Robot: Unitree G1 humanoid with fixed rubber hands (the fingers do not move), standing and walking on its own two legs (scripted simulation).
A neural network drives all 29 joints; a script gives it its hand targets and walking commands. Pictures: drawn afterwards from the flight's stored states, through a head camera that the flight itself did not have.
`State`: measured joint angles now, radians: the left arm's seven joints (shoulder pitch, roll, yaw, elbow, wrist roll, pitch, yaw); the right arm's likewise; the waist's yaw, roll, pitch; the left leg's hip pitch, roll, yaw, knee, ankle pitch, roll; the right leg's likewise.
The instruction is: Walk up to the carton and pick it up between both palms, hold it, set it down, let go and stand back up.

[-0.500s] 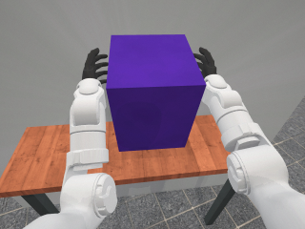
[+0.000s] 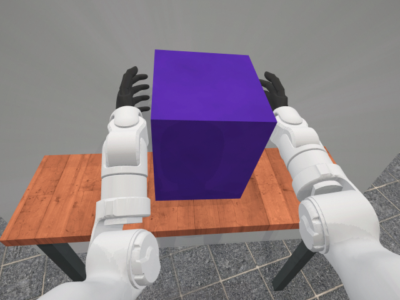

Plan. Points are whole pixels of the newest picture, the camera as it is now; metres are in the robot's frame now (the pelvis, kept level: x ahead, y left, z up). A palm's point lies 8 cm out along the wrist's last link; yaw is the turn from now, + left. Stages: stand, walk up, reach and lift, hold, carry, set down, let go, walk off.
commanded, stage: set down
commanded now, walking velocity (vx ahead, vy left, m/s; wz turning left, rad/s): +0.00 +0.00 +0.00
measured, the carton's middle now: (200, 129) +0.43 +0.03 +0.14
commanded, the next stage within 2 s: none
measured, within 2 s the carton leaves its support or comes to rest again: rests again in 1.72 s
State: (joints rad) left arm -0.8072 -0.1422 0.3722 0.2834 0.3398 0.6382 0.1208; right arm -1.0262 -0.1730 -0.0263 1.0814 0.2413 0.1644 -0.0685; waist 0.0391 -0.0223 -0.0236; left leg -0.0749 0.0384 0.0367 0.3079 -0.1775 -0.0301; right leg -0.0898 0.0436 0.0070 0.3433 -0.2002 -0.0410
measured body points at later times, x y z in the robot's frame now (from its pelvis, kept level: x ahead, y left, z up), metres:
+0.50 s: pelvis +0.00 +0.00 +0.00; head -0.03 -0.01 +0.45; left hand +0.38 +0.17 +0.20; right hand +0.44 -0.12 +0.17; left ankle -0.01 +0.14 -0.75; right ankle -0.01 -0.09 -0.75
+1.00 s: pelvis +0.01 -0.01 +0.00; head +0.01 -0.02 +0.45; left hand +0.39 +0.17 +0.16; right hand +0.46 -0.12 +0.14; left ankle -0.01 +0.14 -0.75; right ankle -0.01 -0.09 -0.75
